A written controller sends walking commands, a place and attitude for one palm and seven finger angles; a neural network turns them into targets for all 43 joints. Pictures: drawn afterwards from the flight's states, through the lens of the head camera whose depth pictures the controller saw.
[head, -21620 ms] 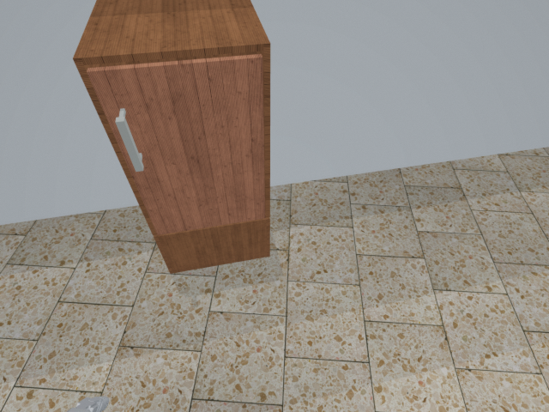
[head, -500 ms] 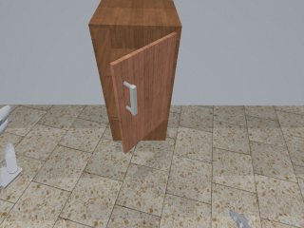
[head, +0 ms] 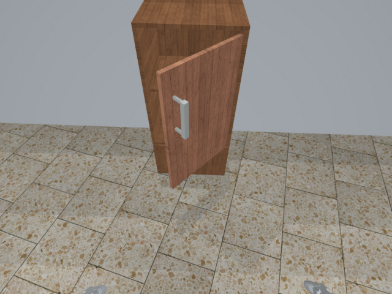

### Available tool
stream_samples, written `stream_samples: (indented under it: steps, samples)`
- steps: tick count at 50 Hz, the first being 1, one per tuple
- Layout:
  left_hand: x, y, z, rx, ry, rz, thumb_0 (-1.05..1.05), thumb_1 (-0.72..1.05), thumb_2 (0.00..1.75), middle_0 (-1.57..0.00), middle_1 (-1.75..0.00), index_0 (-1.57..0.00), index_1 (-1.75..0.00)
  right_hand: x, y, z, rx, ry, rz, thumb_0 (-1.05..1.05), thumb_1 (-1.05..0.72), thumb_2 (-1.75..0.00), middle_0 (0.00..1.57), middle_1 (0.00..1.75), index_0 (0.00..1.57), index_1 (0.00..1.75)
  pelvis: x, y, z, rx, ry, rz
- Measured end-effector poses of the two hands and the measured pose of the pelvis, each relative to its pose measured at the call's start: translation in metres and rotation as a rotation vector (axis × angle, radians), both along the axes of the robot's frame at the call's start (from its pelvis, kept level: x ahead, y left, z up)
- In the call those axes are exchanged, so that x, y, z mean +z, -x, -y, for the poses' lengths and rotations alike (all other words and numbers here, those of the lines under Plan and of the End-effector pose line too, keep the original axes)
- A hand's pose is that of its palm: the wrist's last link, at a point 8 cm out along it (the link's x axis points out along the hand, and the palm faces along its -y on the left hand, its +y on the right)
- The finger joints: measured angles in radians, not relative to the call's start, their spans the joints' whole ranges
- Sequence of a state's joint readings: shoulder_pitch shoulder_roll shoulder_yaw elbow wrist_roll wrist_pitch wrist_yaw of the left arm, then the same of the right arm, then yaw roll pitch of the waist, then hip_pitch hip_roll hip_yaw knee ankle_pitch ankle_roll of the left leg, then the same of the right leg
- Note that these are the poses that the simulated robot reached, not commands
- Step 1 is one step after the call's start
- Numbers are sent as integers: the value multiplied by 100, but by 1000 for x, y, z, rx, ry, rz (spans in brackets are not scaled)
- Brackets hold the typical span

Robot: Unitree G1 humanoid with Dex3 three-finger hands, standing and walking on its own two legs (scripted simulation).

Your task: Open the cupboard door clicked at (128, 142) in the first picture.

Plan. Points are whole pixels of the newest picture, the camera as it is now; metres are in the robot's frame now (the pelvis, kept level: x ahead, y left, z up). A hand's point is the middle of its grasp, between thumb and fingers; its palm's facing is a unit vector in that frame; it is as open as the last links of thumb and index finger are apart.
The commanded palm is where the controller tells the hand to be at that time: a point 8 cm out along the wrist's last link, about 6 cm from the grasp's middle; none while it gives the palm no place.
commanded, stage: let the arm hang, fingers relaxed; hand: left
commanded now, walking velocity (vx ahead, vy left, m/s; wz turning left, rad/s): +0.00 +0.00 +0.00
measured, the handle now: (180, 117) +0.65 +0.08 -0.04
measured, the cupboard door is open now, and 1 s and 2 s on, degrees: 47 47 47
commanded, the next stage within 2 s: look to check the result in 0.84 s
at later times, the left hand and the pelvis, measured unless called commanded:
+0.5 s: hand out of the picture +0.01 +0.21 -0.16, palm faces +0.03 -0.96 -0.29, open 7.4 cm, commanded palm none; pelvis +0.01 -0.01 +0.01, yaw +0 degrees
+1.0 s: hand out of the picture +0.05 +0.16 -0.16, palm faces +0.03 -0.97 -0.22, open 7.3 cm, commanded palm none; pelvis +0.04 -0.02 +0.01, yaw +0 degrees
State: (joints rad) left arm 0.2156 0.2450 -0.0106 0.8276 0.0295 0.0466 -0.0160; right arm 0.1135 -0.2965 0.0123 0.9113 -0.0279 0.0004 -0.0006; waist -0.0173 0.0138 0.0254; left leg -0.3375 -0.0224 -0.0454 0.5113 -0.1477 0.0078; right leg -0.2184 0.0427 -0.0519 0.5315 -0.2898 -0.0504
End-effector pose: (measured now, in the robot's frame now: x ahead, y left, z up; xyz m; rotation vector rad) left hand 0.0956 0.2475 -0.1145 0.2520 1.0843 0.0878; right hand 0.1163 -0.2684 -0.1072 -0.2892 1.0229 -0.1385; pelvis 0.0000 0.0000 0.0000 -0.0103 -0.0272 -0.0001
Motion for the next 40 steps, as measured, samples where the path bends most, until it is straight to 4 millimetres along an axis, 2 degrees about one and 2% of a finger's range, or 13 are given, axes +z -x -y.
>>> stream_samples:
  steps: [3, 7, 11, 14, 16, 19, 25, 29, 33, 36, 40]
  samples:
    - [-25, 54, 23, 42, 77, -187, 1, 91, 90, -20, -30, -20, -30, -4, 36, 6, -29, 26, -136, 0, -90, -90, 20, 30, 21, 30, 3, 1, 3, 3, 2, 1]
    - [-33, 112, 35, 119, 112, -358, 1, 91, 90, -20, -30, -20, -30, -10, 80, 8, -65, 36, -302, 0, -90, -90, 20, 30, 20, 30, 6, -1, 6, 10, 6, 2]
    - [-28, 147, 30, 179, 86, -454, 1, 91, 90, -20, -30, -20, -30, -16, 110, 2, -94, 18, -407, 1, -90, -90, 20, 30, 20, 30, 7, -3, 7, 14, 9, 5]
    - [-22, 156, 20, 200, 48, -484, 1, 91, 90, -20, -30, -20, -30, -21, 121, -6, -108, -9, -442, 1, -90, -90, 20, 30, 20, 30, 7, -4, 8, 14, 9, 6]
    - [-19, 154, 13, 205, 21, -482, 1, 91, 90, -20, -30, -20, -30, -25, 124, -12, -113, -31, -448, 1, -90, -90, 20, 30, 20, 30, 7, -5, 9, 13, 8, 7]
    - [-14, 141, 3, 204, -15, -451, 1, 91, 90, -20, -30, -20, -30, -30, 121, -21, -115, -63, -440, 0, -90, -90, 20, 30, 20, 30, 7, -7, 9, 12, 4, 7]
    - [-9, 93, -4, 175, -50, -330, 0, 91, 90, -20, -30, -20, -30, -37, 102, -34, -108, -114, -386, 0, -90, -90, 20, 30, 20, 30, 8, -13, 10, 7, -4, 8]
    - [-8, 58, 2, 152, -43, -244, 0, 91, 90, -19, -30, -19, -30, -39, 85, -36, -100, -127, -345, 0, -91, -90, 20, 30, 20, 30, 8, -18, 12, 6, -10, 10]
    - [-8, 33, 16, 129, -17, -184, 0, 91, 90, -19, -30, -19, -30, -38, 74, -32, -101, -122, -319, 1, -92, -90, 20, 30, 20, 30, 9, -22, 13, 4, -13, 11]
    - [-10, 23, 28, 117, 7, -168, 0, 91, 90, -20, -30, -20, -30, -36, 70, -29, -104, -119, -309, 0, -91, -90, 20, 30, 20, 30, 9, -25, 15, 3, -15, 10]
    - [-12, 20, 38, 119, 25, -172, 0, 92, 90, -20, -30, -20, -30, -35, 68, -27, -110, -117, -311, 0, -91, -90, 20, 30, 20, 30, 10, -29, 18, -1, -16, 7]
